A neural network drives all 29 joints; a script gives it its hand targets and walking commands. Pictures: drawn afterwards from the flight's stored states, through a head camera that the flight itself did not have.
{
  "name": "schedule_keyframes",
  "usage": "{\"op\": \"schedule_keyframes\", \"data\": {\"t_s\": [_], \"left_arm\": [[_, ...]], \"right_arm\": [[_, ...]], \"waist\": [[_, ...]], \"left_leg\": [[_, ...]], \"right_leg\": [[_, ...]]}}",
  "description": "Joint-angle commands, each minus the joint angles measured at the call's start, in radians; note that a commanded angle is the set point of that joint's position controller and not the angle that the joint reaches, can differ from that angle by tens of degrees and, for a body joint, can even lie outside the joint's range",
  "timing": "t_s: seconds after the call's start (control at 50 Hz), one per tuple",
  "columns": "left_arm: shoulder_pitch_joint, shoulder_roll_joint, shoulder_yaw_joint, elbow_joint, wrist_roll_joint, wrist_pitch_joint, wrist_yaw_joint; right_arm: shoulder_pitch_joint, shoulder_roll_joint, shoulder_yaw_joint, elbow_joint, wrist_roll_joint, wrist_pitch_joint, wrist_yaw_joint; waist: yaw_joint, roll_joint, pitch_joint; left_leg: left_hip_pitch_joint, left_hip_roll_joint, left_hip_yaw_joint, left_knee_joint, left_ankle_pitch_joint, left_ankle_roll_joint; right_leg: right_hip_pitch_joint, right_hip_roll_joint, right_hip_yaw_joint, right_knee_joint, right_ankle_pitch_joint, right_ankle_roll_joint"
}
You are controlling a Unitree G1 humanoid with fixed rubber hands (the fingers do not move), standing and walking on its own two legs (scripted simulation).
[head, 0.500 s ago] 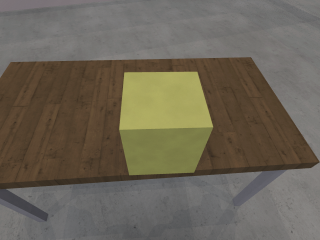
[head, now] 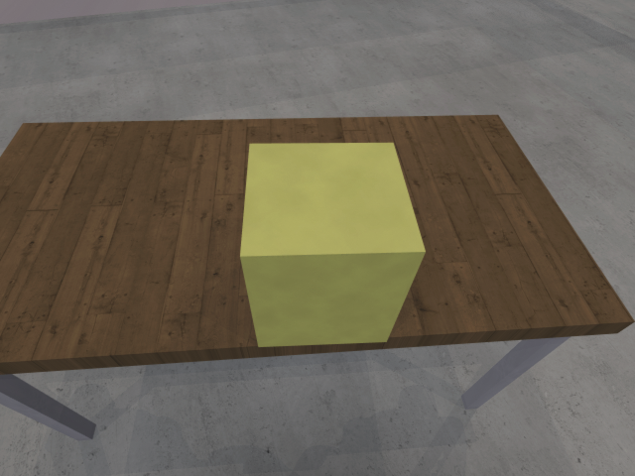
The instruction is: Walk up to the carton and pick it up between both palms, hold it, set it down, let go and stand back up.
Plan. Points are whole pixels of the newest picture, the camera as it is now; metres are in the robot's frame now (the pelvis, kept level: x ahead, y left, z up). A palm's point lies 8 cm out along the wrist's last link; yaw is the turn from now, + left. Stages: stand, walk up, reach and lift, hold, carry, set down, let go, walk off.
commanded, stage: walk up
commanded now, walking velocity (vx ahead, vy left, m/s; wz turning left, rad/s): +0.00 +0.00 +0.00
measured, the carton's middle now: (322, 249) +0.42 -0.01 +0.00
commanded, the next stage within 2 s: reach and lift in 0.96 s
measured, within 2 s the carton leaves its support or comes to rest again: neither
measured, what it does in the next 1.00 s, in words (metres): stands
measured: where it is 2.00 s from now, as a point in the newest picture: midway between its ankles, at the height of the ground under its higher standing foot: outside the picture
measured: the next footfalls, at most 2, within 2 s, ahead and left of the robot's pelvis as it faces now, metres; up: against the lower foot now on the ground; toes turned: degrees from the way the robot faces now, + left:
none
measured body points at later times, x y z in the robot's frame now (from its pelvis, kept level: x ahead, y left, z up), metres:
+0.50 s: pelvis +0.02 +0.01 -0.01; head +0.03 +0.01 +0.44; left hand +0.02 +0.25 -0.16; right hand +0.02 -0.23 -0.16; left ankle -0.01 +0.12 -0.74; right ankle -0.01 -0.13 -0.74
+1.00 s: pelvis +0.02 +0.01 -0.02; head +0.04 +0.02 +0.43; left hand +0.05 +0.28 -0.16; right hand +0.12 -0.24 -0.15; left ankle -0.01 +0.12 -0.74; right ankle -0.01 -0.13 -0.74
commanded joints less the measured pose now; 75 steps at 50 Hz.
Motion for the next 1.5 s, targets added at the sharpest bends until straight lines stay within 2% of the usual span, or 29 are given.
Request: {"op": "schedule_keyframes", "data": {"t_s": [0.0,0.08,0.1,0.2,0.24,0.32,0.42,0.54,0.7,0.76,0.8,0.84,0.86,0.88,0.9,0.92,0.94,0.96,0.98,1.0,1.02,1.06,1.1,1.14,1.2,1.24,1.28,1.34,1.48], "left_arm": [[0.106,0.063,0.008,0.000,-0.002,-0.004,0.002],[0.093,0.069,0.007,-0.001,0.001,-0.001,0.001],[0.124,0.122,0.022,-0.059,0.018,-0.018,0.013],[0.106,0.141,0.038,-0.118,0.019,-0.024,0.018],[0.098,0.145,0.037,-0.139,0.021,-0.023,0.017],[0.101,0.126,0.025,-0.178,0.019,-0.023,0.014],[0.115,0.166,0.030,-0.215,0.022,-0.023,0.016],[0.101,0.197,0.031,-0.264,0.019,-0.015,0.015],[0.086,0.184,0.021,-0.322,0.020,-0.019,0.009],[0.111,0.226,0.034,-0.331,0.021,-0.024,0.007],[0.134,0.274,0.047,-0.336,0.025,-0.023,0.008],[0.101,0.289,0.049,-0.349,0.025,-0.018,0.009],[0.081,0.289,0.047,-0.359,0.025,-0.014,0.007],[0.051,0.288,0.044,-0.366,0.022,-0.010,0.004],[0.028,0.269,0.038,-0.378,0.016,-0.007,0.000],[0.017,0.232,0.026,-0.394,0.011,-0.004,-0.005],[0.027,0.197,0.014,-0.407,0.012,-0.001,-0.005],[-0.624,0.335,0.021,-0.623,-0.035,0.160,-0.011],[-0.435,0.294,0.007,-0.578,-0.034,0.270,-0.003],[-0.428,0.292,0.008,-0.660,-0.045,0.339,-0.009],[-0.399,0.271,0.003,-0.697,-0.048,0.385,-0.013],[-0.277,0.217,0.045,-0.732,0.005,0.442,-0.032],[-0.137,0.192,0.085,-0.745,0.059,0.464,-0.051],[-0.075,0.179,0.104,-0.723,0.088,0.449,-0.060],[-0.135,0.233,0.138,-0.669,0.092,0.394,-0.066],[-0.213,0.276,0.163,-0.641,0.094,0.366,-0.063],[-0.322,0.301,0.181,-0.645,0.088,0.338,-0.060],[-0.422,0.309,0.184,-0.647,0.061,0.302,-0.057],[-0.361,0.276,0.143,-0.674,0.001,0.251,-0.069]], "right_arm": [[0.104,-0.080,-0.013,-0.007,0.000,-0.005,-0.001],[0.093,-0.078,-0.012,-0.012,0.001,-0.004,0.001],[0.114,-0.149,-0.030,-0.044,0.008,-0.005,-0.012],[0.133,-0.116,-0.031,-0.079,-0.006,-0.001,-0.011],[0.145,-0.115,-0.030,-0.092,-0.009,-0.003,-0.010],[0.140,-0.160,-0.037,-0.130,-0.002,-0.010,-0.008],[0.132,-0.169,-0.032,-0.172,-0.003,-0.003,-0.008],[0.125,-0.192,-0.036,-0.217,-0.008,0.002,-0.004],[0.080,-0.246,-0.049,-0.273,-0.001,0.003,0.003],[0.059,-0.233,-0.043,-0.298,-0.002,0.005,0.006],[0.046,-0.220,-0.040,-0.321,-0.013,0.010,0.007],[0.056,-0.204,-0.038,-0.336,-0.017,0.012,0.009],[0.057,-0.203,-0.036,-0.340,-0.018,0.009,0.012],[0.076,-0.212,-0.043,-0.340,-0.017,0.004,0.016],[0.098,-0.240,-0.050,-0.332,-0.013,-0.003,0.019],[0.125,-0.280,-0.062,-0.329,-0.005,-0.008,0.020],[0.135,-0.315,-0.073,-0.328,-0.005,-0.007,0.018],[-0.577,-0.243,-0.125,-0.338,-0.073,-0.089,0.050],[-0.444,-0.243,-0.153,-0.261,-0.108,-0.081,0.082],[-0.430,-0.266,-0.149,-0.300,-0.084,-0.080,0.096],[-0.408,-0.277,-0.137,-0.278,-0.066,-0.080,0.105],[-0.322,-0.313,-0.095,-0.181,-0.015,-0.094,0.107],[-0.258,-0.345,-0.048,-0.111,0.049,-0.131,0.097],[-0.262,-0.329,-0.011,-0.106,0.082,-0.157,0.080],[-0.329,-0.255,0.011,-0.246,0.048,-0.167,0.047],[-0.350,-0.196,0.019,-0.322,0.031,-0.151,0.029],[-0.366,-0.136,0.021,-0.398,0.024,-0.133,0.018],[-0.354,-0.064,0.018,-0.487,0.011,-0.097,0.000],[-0.249,-0.045,-0.009,-0.563,0.006,-0.075,-0.040]], "waist": [[-0.002,0.004,0.037],[-0.003,0.013,0.045],[-0.005,0.041,0.026],[-0.010,-0.024,0.098],[-0.011,-0.024,0.098],[-0.007,0.041,0.042],[-0.004,0.016,0.015],[-0.004,0.002,0.029],[-0.007,0.057,0.009],[0.007,-0.009,-0.012],[0.018,-0.067,-0.003],[0.003,-0.094,0.034],[-0.010,-0.079,0.040],[-0.027,-0.043,0.039],[-0.036,0.015,0.013],[-0.051,0.084,-0.016],[-0.053,0.125,-0.031],[-0.053,0.089,-0.133],[-0.061,0.054,-0.106],[-0.051,0.024,-0.173],[-0.045,0.022,-0.233],[-0.037,0.099,-0.334],[-0.031,0.140,-0.341],[-0.018,0.104,-0.269],[0.007,-0.029,-0.155],[0.028,-0.048,-0.116],[0.039,-0.035,-0.077],[0.036,-0.023,-0.050],[0.005,0.026,-0.060]], "left_leg": [[-0.029,0.086,-0.069,-0.094,0.174,0.035],[-0.049,0.081,-0.071,-0.099,0.139,0.031],[-0.040,0.065,-0.060,-0.068,0.045,0.024],[-0.106,0.053,-0.075,-0.024,-0.012,0.015],[-0.102,0.054,-0.081,-0.019,0.036,0.013],[-0.066,0.079,-0.128,-0.047,0.175,0.038],[-0.093,0.067,-0.116,0.025,0.256,0.044],[-0.111,0.055,-0.130,0.065,0.263,0.035],[-0.096,0.091,-0.205,0.037,0.350,0.097],[-0.140,0.048,-0.158,0.125,0.326,0.060],[-0.196,0.014,-0.116,0.224,0.242,0.022],[-0.214,0.017,-0.085,0.212,0.121,0.003],[-0.174,0.022,-0.089,0.159,0.114,0.005],[-0.117,0.036,-0.117,0.104,0.203,0.007],[-0.046,0.048,-0.170,0.048,0.320,0.027],[0.017,0.096,-0.261,-0.002,0.423,0.070],[0.056,0.158,-0.350,-0.036,0.469,0.139],[-0.309,0.165,-0.122,0.221,0.421,-0.022],[-0.298,0.131,-0.044,0.264,0.304,-0.054],[-0.270,0.117,-0.033,0.292,0.353,-0.062],[-0.224,0.113,-0.035,0.321,0.500,-0.069],[-0.029,0.114,-0.063,0.352,0.873,-0.097],[0.140,0.110,-0.075,0.315,0.969,-0.108],[0.117,0.067,-0.043,0.232,0.775,-0.104],[-0.030,0.003,0.018,0.122,0.351,-0.050],[-0.083,-0.018,0.050,0.070,0.215,-0.018],[-0.123,-0.023,0.080,0.036,0.091,0.001],[-0.155,-0.014,0.105,0.011,-0.040,0.020],[-0.096,-0.004,0.105,-0.019,-0.030,0.008]], "right_leg": [[-0.024,-0.066,0.049,-0.074,0.163,-0.034],[-0.027,-0.063,0.048,-0.074,0.141,-0.032],[-0.021,-0.069,0.045,-0.072,0.032,-0.036],[-0.088,-0.107,0.096,-0.099,-0.106,-0.070],[-0.084,-0.116,0.099,-0.084,-0.063,-0.076],[-0.054,-0.058,0.005,0.016,0.058,-0.041],[0.004,-0.083,0.016,0.037,0.148,-0.054],[-0.017,-0.110,0.033,0.058,0.155,-0.072],[-0.031,-0.063,-0.034,0.127,0.110,-0.033],[0.038,-0.108,0.020,0.081,0.189,-0.071],[0.060,-0.203,0.117,0.031,0.235,-0.136],[0.033,-0.286,0.162,0.000,0.267,-0.188],[-0.003,-0.281,0.143,0.010,0.254,-0.179],[-0.045,-0.242,0.088,0.052,0.231,-0.148],[-0.077,-0.161,0.003,0.124,0.213,-0.099],[-0.122,-0.076,-0.070,0.232,0.138,-0.040],[-0.171,-0.024,-0.086,0.301,0.004,-0.008],[-0.349,0.000,-0.078,0.338,-0.144,-0.043],[-0.325,-0.007,-0.092,0.348,-0.137,-0.058],[-0.315,-0.006,-0.116,0.350,-0.047,-0.063],[-0.321,-0.002,-0.126,0.365,0.058,-0.054],[-0.319,0.022,-0.133,0.355,0.237,-0.046],[-0.275,0.063,-0.139,0.264,0.226,-0.062],[-0.139,0.067,-0.115,0.135,0.277,-0.076],[0.004,0.038,-0.070,0.049,0.287,-0.052],[0.032,0.018,-0.038,0.023,0.239,-0.023],[0.018,-0.002,-0.012,-0.009,0.099,-0.011],[-0.017,-0.034,0.030,-0.055,-0.091,-0.009],[-0.010,-0.026,0.015,-0.075,-0.121,-0.019]]}}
